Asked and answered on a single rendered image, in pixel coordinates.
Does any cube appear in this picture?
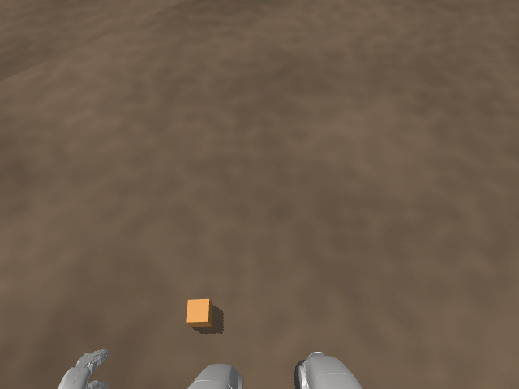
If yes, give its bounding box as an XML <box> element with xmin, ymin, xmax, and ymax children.
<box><xmin>186</xmin><ymin>299</ymin><xmax>212</xmax><ymax>327</ymax></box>

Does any left robot hand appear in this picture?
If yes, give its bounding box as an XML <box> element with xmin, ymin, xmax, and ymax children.
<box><xmin>58</xmin><ymin>349</ymin><xmax>109</xmax><ymax>389</ymax></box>

